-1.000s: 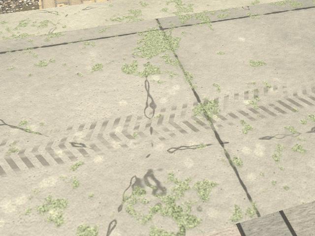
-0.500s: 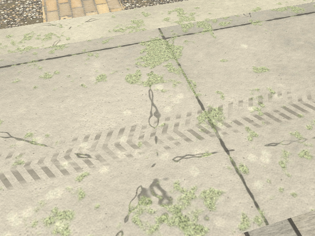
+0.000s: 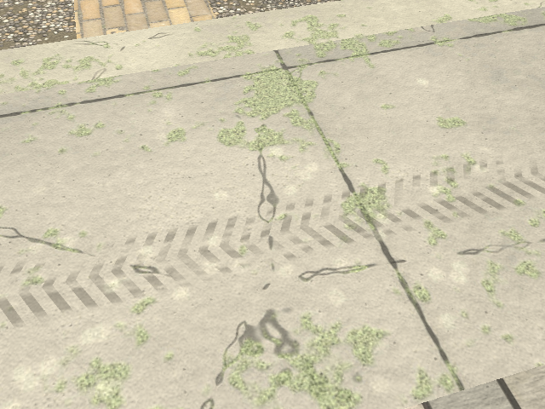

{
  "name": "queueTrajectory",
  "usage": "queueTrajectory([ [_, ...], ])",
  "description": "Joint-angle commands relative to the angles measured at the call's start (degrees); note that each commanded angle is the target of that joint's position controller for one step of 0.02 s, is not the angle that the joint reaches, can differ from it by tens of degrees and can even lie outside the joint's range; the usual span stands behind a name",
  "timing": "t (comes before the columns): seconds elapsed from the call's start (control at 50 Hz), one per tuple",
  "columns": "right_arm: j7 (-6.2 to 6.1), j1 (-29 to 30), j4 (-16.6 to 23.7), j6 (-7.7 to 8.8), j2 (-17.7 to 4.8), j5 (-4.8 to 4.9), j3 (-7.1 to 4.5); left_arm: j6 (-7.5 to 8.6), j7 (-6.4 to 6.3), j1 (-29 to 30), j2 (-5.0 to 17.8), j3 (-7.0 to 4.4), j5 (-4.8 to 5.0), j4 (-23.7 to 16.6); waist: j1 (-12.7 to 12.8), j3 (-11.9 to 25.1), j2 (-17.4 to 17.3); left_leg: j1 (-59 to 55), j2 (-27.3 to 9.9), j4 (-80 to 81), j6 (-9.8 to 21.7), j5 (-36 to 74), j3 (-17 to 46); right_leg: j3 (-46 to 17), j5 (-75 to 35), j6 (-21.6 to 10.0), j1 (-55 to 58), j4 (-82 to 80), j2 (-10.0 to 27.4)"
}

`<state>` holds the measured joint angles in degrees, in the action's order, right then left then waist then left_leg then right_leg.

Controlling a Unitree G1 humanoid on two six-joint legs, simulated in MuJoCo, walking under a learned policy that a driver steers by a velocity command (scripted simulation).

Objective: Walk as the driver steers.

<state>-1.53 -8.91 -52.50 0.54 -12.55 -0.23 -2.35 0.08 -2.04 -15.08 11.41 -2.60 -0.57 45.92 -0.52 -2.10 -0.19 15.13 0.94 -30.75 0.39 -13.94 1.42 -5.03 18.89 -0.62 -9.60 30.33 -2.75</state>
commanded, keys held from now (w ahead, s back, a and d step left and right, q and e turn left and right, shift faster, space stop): no key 0.86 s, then w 0.14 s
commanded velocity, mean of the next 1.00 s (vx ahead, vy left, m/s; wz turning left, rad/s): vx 0.02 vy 0.00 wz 0.00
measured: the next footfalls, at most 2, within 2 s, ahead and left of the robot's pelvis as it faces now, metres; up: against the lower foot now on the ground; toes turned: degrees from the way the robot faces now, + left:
left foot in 1.52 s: +0.38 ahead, +0.13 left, +0.00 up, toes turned +2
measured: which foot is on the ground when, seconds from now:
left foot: down 0.00-1.00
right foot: down 0.00-1.00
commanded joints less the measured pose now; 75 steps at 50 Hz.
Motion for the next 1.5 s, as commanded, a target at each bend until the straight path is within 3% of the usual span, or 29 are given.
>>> queueTrajectory([
  [0.02, -0.32, 1.17, 1.52, 0.55, -6.04, 0.06, -1.24, 0.81, -0.26, -1.13, 5.58, -1.32, 0.06, -1.88, -0.04, 1.35, 0.19, -4.38, -3.22, 4.91, 1.55, 5.73, 3.8, -2.67, -9.12, -0.73, -5.01, -6.03, 3.12],
  [0.4, -0.88, -0.38, -5.64, -0.03, -5.62, 0.24, -0.82, 1.16, -0.61, -3.89, 4.97, -0.56, 0.3, 6.63, -0.24, 0.03, 0.12, -4.54, -2.51, 6.68, 1.95, 4.76, 3.29, -1.2, -8.46, -0.49, -4.96, -7.68, 2.59],
  [0.86, -0.93, -3.18, -8.06, -0.19, -4.73, 0.32, 0.01, 1.14, -0.61, -6.1, 3.83, 0.7, 0.47, 13.23, -0.06, -0.89, 0.16, -4.24, -1.93, 7.23, 2.23, 4.29, 2.88, -0.14, -7.44, -0.42, -5.61, -8.24, 2.34],
  [0.88, -0.94, -4.24, -8.69, -0.23, -4.01, 0.24, 0.22, 1.07, -0.62, -7.36, 2.98, 0.94, 0.44, 14.07, 0.04, 0.47, -0.01, -4.75, -1.5, 7.82, 2.28, -1.86, 2.56, 0.52, -2.05, -0.53, -5.06, -8.55, 1.77],
  [0.92, -1.15, -4.99, -8.84, -0.3, -5.56, 0.89, -0.31, 0.94, -0.89, -7.13, 4.29, 0.54, 0.9, 13.87, 0.07, -1.91, -0.46, -1.62, -0.43, 7.25, 3.52, -20.06, 2.33, 1.29, 13.58, -2.14, -8.02, -6.85, 0.5],
  [0.94, -1.14, -5.06, -8.55, 0.02, -6.09, 1.07, -0.46, 1.18, -0.96, -6.78, 4.55, 0.5, 1.08, 13.28, 0.14, -3.92, -1.04, 0.67, -1.35, 7.71, 4.54, -26.39, 3.9, 0.71, 18.99, -3.22, -10.29, -6.37, 0.96],
  [0.98, -0.76, -6.25, -8.07, 1.49, -6.09, 1.52, -0.59, 2.54, -0.7, -6.53, 3.92, 0.66, 1.58, 12.64, -0.23, -5.86, -1.69, 1.07, -4.12, 8.74, 6.57, -28.87, 8.12, -0.85, 19.61, -4.52, -13.43, -4.97, 2.53],
  [1.04, 0.05, -10.27, -8.43, 3.17, -7.73, 1.83, -1.3, 4.44, 0.31, -5.24, 2.09, 0.94, 1.81, 11.63, -1.05, -4.02, -4.94, -2.66, -10.23, 13.41, 10.65, -29.91, 18.21, 1.28, 11.73, -4.44, -15.22, 1.17, 1.9],
  [1.08, 0.31, -9.15, -7.38, 3.32, -9.06, 1.85, -1.67, 5.16, 0.83, -6.12, 1.26, 1.11, 1.83, 11.68, 0.45, -3.31, -7.5, -0.06, -13.88, 17.74, 12.74, -30.36, 23.86, 3.88, 6.21, -4.74, -10.8, 3.71, 1.5],
  [1.12, 0.53, -2.18, -4.24, 3.29, -8.6, 2.16, -1.41, 5.48, 0.92, -11.04, 1.75, 0.9, 1.63, 13.41, 4.45, -4.42, -5.32, 9.54, -10.06, 15.17, 10.32, -25.61, 17.72, 2.11, 6.59, -6.7, 0.15, -3.37, 2.44],
  [1.14, 0.68, 2.44, -2.11, 3.68, -6.44, 2.47, -0.8, 5.68, 0.72, -16.49, 3.67, 0.34, 1.73, 15.32, 6.94, -5.4, 0.0, 17.36, -4.55, 6.84, 7.19, -20.03, 9.37, -4.51, 10.57, -8.54, 7.27, -9.38, 5.39],
  [1.16, 1.0, 5.35, -0.05, 4.99, -2.98, 2.6, 0.07, 5.88, 0.63, -23.61, 8.68, -1.07, 2.41, 17.64, 8.63, -5.29, 11.9, 26.82, 1.88, -10.18, 3.5, -10.61, -1.73, -18.17, 13.77, -11.99, 15.91, -17.5, 13.3],
  [1.18, 1.28, 6.71, 1.45, 6.38, -4.39, 2.23, -0.03, 6.1, 1.13, -25.4, 11.47, -1.79, 2.04, 17.68, 9.05, -6.98, 16.38, 36.73, 1.46, -19.88, 2.85, -14.63, -2.89, -30.05, 3.25, -15.04, 20.88, -19.74, 21.95],
  [1.2, 1.74, 6.51, 1.29, 7.08, -6.08, 2.17, -0.51, 6.39, 1.25, -24.23, 9.04, -1.22, 1.01, 17.11, 7.5, -7.06, 10.02, 42.13, -1.26, -28.52, 3.2, -15.9, -0.08, -30.04, -4.93, -15.38, 23.39, -17.59, 23.32],
  [1.24, 2.77, 4.37, 0.84, 7.43, -5.42, 2.36, -0.4, 6.23, 1.78, -21.17, 7.21, -0.52, 0.76, 15.76, 4.87, -4.68, 5.24, 46.67, -4.2, -35.88, 3.88, -10.67, 0.2, -22.66, -16.74, -13.57, 26.37, -16.82, 21.99],
  [1.3, 3.57, 7.65, 2.87, 7.05, -3.52, 1.87, 0.21, 4.65, 1.4, -17.77, 3.99, 0.8, 0.85, 14.27, 3.61, -5.01, 4.9, 41.38, -6.22, -30.16, 2.54, -2.41, -2.34, -10.98, -21.92, -10.23, 18.73, -21.14, 16.98],
  [1.32, 3.87, 9.87, 4.04, 6.88, -2.67, 1.67, 0.71, 4.44, 1.03, -15.59, 4.13, 1.0, 0.75, 13.16, 3.34, -5.78, 5.02, 35.72, -5.52, -24.04, 1.74, 2.28, -3.7, -7.43, -20.77, -9.45, 12.49, -22.74, 14.48],
  [1.36, 4.16, 14.14, 6.32, 6.42, -1.24, 1.25, 1.6, 4.76, 0.38, -14.5, 7.04, 0.6, 0.8, 12.03, 3.68, -6.11, 5.99, 20.88, -3.16, -11.43, 0.88, 12.03, -5.66, -2.58, -18.44, -8.48, 1.16, -26.05, 11.29],
  [1.4, 3.97, 15.44, 7.78, 5.8, -3.49, 1.77, 1.26, 5.41, 0.27, -16.24, 10.25, -0.28, 1.49, 12.57, 3.14, -6.36, 7.43, 14.14, -1.76, -6.43, 1.2, 14.35, -5.62, -2.88, -18.27, -8.8, 0.53, -28.03, 13.2],
  [1.44, 3.77, 14.52, 8.55, 5.57, -6.46, 2.09, 0.42, 5.47, 0.36, -16.1, 10.65, -0.67, 1.99, 12.85, 1.42, -5.87, 7.79, 12.43, -1.11, -1.94, 2.67, 13.71, -4.79, -2.41, -27.63, -7.7, 6.47, -24.75, 15.0],
  [1.48, 3.45, 6.8, 7.04, 5.51, -9.51, 2.05, -1.25, 4.61, 0.5, -15.34, 11.22, -1.03, 1.24, 12.75, -3.13, 0.69, 9.17, 3.28, 1.3, -2.02, 4.86, 10.76, -5.97, -0.08, -50.75, -5.59, 11.53, -12.49, 15.13],
  [1.5, 3.17, -2.3, 4.37, 5.21, -11.47, 2.44, -2.49, 3.98, 0.6, -14.97, 10.75, -0.86, 0.63, 12.3, -7.28, 6.32, 8.89, -7.72, 2.11, -1.52, 6.4, 10.47, -6.42, 1.6, -56.38, -4.21, 9.54, -1.3, 13.19],
])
